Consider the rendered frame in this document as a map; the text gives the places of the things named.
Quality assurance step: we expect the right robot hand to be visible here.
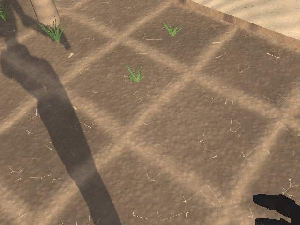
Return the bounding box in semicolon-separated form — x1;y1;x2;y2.
252;194;300;225

